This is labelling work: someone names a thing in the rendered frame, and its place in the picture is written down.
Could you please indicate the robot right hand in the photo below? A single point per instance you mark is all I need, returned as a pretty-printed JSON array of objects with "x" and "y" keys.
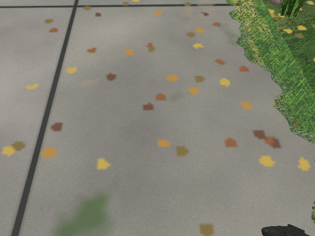
[{"x": 288, "y": 230}]

